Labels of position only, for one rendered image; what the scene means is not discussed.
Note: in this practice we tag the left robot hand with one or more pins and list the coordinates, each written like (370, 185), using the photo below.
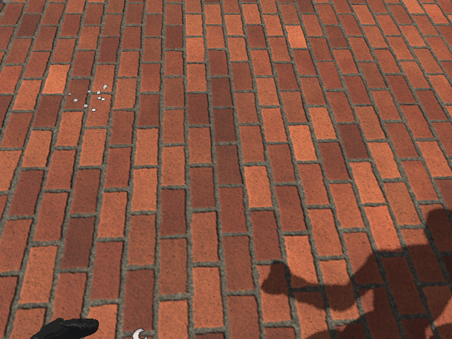
(68, 329)

